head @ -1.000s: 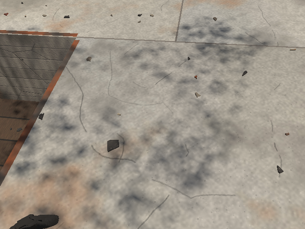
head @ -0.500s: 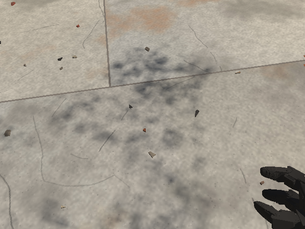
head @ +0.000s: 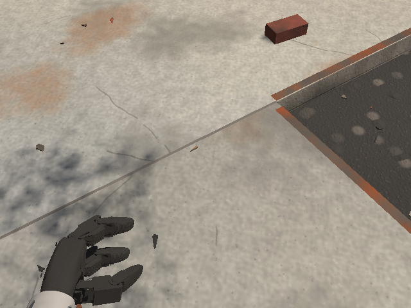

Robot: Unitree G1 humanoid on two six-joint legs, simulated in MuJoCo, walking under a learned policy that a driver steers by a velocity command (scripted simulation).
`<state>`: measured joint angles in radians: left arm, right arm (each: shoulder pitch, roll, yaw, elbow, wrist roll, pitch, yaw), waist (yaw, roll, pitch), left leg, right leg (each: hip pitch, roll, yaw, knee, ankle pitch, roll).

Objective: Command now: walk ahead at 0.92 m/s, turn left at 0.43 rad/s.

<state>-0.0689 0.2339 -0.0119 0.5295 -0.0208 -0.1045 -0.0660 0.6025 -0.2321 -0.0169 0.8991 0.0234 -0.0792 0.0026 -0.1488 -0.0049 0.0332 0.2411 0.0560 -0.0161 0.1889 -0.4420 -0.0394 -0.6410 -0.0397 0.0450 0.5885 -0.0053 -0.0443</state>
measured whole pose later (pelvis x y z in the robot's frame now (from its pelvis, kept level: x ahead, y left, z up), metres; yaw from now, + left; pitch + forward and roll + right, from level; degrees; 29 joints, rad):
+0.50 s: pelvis +0.29 +0.02 -0.01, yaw +24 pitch -1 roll -3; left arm 0.07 0.31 0.07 0.73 -0.01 -0.03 0.00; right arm 0.18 -0.36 -0.10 0.62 0.00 0.02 0.04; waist -0.02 -0.02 0.11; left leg -0.52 -0.05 0.03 0.71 -0.20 0.12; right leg -0.29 -0.03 -0.04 1.14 -0.58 0.05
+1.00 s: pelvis +0.43 +0.00 +0.02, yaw +54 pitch +1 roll -1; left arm 0.10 0.31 0.08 0.74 0.02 -0.01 0.02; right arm 0.16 -0.38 -0.10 0.53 0.02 0.06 -0.01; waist -0.01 0.04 0.06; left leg -0.50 -0.14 -0.22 0.98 -0.44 -0.03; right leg -0.30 0.05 0.06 0.46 -0.17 -0.01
